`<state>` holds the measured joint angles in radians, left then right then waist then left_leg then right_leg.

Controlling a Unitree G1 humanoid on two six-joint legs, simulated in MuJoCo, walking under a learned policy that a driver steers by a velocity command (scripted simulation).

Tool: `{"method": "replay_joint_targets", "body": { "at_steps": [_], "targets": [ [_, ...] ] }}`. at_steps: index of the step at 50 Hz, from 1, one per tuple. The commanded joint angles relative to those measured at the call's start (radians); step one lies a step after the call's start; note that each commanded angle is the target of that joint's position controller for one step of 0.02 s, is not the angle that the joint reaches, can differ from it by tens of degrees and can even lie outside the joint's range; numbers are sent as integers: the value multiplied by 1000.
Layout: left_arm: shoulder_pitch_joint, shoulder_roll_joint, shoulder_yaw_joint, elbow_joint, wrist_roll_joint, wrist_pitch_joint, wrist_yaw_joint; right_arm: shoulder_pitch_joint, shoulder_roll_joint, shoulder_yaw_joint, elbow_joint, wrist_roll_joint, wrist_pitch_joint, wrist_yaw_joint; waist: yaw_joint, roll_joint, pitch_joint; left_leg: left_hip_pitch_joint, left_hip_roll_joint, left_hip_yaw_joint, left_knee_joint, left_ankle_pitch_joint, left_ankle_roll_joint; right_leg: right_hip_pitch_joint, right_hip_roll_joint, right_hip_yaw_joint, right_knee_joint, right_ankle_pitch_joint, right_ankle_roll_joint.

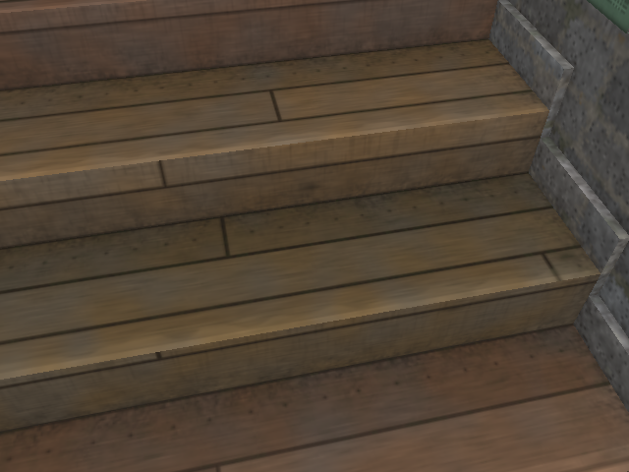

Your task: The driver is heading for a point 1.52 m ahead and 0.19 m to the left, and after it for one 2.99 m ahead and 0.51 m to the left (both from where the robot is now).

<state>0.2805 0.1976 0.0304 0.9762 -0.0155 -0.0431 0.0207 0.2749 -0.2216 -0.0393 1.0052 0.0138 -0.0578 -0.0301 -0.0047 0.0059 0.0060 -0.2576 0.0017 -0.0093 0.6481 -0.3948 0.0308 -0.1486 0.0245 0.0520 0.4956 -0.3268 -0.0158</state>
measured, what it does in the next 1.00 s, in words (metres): climbs: right foot, then left foot 0.17 m higher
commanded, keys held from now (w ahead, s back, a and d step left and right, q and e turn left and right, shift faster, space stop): w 1.00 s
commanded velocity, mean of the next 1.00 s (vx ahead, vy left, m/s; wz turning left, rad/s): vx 0.44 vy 0.00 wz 0.00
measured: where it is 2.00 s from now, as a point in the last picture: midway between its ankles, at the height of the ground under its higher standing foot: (338, 231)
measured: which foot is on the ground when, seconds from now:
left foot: down 0.00-0.54, up 0.56-0.92, down 0.94-1.00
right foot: down 0.00-0.08, up 0.10-0.52, down 0.54-0.96, up 0.98-1.00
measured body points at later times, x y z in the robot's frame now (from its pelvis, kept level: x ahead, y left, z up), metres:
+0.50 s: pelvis +0.14 +0.01 +0.01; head +0.15 +0.02 +0.45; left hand +0.32 +0.23 -0.11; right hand +0.09 -0.23 -0.14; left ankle +0.01 +0.11 -0.73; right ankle +0.22 -0.09 -0.70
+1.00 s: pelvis +0.34 +0.02 +0.05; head +0.35 +0.01 +0.50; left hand +0.26 +0.23 -0.09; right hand +0.58 -0.14 -0.02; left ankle +0.42 +0.10 -0.57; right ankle +0.24 -0.08 -0.68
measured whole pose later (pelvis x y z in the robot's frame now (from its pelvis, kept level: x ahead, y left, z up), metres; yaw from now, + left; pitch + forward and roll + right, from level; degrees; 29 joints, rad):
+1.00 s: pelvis +0.34 +0.02 +0.05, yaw -1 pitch +3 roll +3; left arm 0.49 0.13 -0.04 1.13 0.02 -0.04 0.02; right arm -0.01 -0.10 0.11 0.67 -0.01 -0.07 0.02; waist 0.00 -0.02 -0.05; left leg -0.80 0.00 0.17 1.26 -0.57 0.11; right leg -0.15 -0.03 0.02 0.51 -0.06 -0.12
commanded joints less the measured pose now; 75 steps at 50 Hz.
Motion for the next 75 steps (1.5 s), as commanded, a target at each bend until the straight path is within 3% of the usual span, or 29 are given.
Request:
{"method": "replay_joint_targets", "body": {
  "at_steps": [1,6,10,21,27,28,29,31,36,40,44,46,48,50,51,53,58,60,61,62,63,64,65,66,69,70,73,74,75],
  "targets": [
    [-27,183,45,-54,-8,-29,3,-33,-53,-8,-65,12,-54,14,-11,-169,154,-131,29,9,6,-36,50,-81,-279,367,-324,-249,-198],
    [-145,98,21,-150,-14,-45,14,344,-222,-67,57,-20,-75,45,-141,316,53,409,361,-647,-499,49,267,-587,48,-17,503,-253,-9],
    [-86,138,42,-108,-7,-61,-6,109,-105,-29,-23,-14,-80,36,-15,44,64,334,280,-321,-484,366,165,-624,-121,27,637,55,-56],
    [-249,65,9,-143,-1,-10,-25,189,-131,-17,-41,-11,-20,8,-25,124,79,196,244,-107,-439,705,186,-395,-36,-147,298,107,-23],
    [292,182,87,10,15,-32,-12,-17,-134,-11,-91,-1,-27,19,266,17,-118,-107,62,-8,376,801,67,316,-97,29,-147,284,-155],
    [281,181,55,28,30,-15,-13,-74,46,38,-123,-40,-58,36,193,-281,-88,-405,-70,-16,846,-106,41,353,-289,311,-86,704,-172],
    [311,190,54,38,60,-22,-14,180,44,28,-64,41,-81,49,106,-277,-184,-542,-126,-210,1059,-159,52,374,-442,635,-237,366,-384],
    [183,47,18,60,26,-16,-20,-5,-12,23,-139,63,-73,53,70,-100,90,-891,-16,-77,1293,-118,54,210,-395,509,-348,-321,-337],
    [168,-25,-63,126,70,5,-42,-85,169,118,-283,27,-4,46,-34,-64,116,-1137,14,-90,1878,1,61,-185,-309,241,-300,-74,-205],
    [120,21,-88,105,41,6,-29,-284,107,151,-441,-14,-18,40,-50,-5,87,-955,32,30,1345,274,6,-470,-158,10,-364,-5,-160],
    [298,108,-63,150,-32,-3,22,-379,104,169,-478,-20,-25,6,-19,-146,-154,-394,35,259,785,133,-3,-204,-169,-44,-480,728,-196],
    [347,191,-45,149,21,1,24,-264,25,128,-444,2,-24,22,-89,-303,-225,-341,-89,301,667,-172,34,135,-237,-42,-231,1719,-215],
    [254,196,-27,120,45,10,31,-21,-73,75,-357,-10,-24,61,-207,-358,-289,-204,-45,40,419,-132,125,270,-281,-31,75,1949,-234],
    [171,17,-41,63,56,-44,-48,337,-243,7,-173,-54,36,30,-260,373,-381,302,315,-1044,-420,-453,426,-457,65,74,790,285,-173],
    [89,7,-24,16,33,-71,-101,297,-146,25,-126,-63,30,2,-196,273,-241,194,364,-1195,-467,-577,373,-686,111,289,1302,117,-168],
    [-115,-51,-20,-199,81,-41,-49,4,-24,32,-84,-62,15,15,-5,19,166,-287,272,-650,-279,-591,203,-866,-8,107,1393,110,-153],
    [5,-61,-60,-153,75,5,-125,20,66,58,8,-141,-42,62,71,57,-14,-201,104,-130,-310,30,183,-1032,22,108,1474,325,-275],
    [-53,-70,-52,-212,45,12,-25,94,22,44,62,-7,-70,37,104,-57,72,-305,133,-82,-348,-12,98,-886,-29,13,1207,351,-94],
    [-91,24,-48,-157,37,15,-102,56,-11,54,-19,-163,-60,67,33,149,-99,-221,85,-20,-364,84,160,-964,-28,-24,1411,434,-162],
    [-102,-49,-30,-212,45,23,-37,162,3,28,59,-29,-72,40,57,5,27,-167,182,-142,-361,26,168,-979,-51,-44,1401,323,-71],
    [-196,-35,-75,-185,59,28,-99,273,25,66,56,-173,-48,68,-62,171,-68,-2,162,-164,-357,90,234,-1245,-24,-14,1723,297,-177],
    [-235,-57,-78,-205,72,8,-107,343,46,68,89,-186,-33,77,-74,126,2,201,231,-230,-342,78,240,-1481,-45,53,1769,197,-220],
    [-263,-83,-48,-282,50,2,-29,294,-20,24,62,-23,-66,42,6,-1,80,118,251,-241,-395,-23,197,-1318,-88,-4,1596,100,-113],
    [-384,-26,-93,-266,56,-5,-59,410,78,88,126,-171,-44,74,-125,70,-9,361,273,-287,-348,81,245,-1617,-79,82,1695,129,-223],
    [-474,-63,-123,-331,41,-24,-71,439,112,104,172,-215,-19,78,-81,31,82,444,327,-232,-427,158,220,-1760,-132,22,1617,90,-284],
    [-581,-85,-99,-432,16,-19,-36,293,-47,51,87,-23,-66,37,-29,4,205,38,245,-95,-599,31,138,-1356,-125,-164,1412,-95,-123],
    [-456,-122,-120,-429,-11,41,-29,260,-19,55,104,38,-63,-27,-25,2,170,-245,207,11,-820,401,181,-627,-139,-291,914,-7,-114],
    [-693,-139,-150,-511,43,76,-128,416,-16,94,152,-126,-66,115,12,297,-143,-218,301,-39,-648,1038,240,-444,-19,-200,1018,2,-122],
    [-533,-37,-114,-459,40,92,-158,289,-171,39,115,-102,-75,168,111,274,-128,88,305,17,-488,1590,238,-561,15,-217,867,-35,-117]
  ]
}}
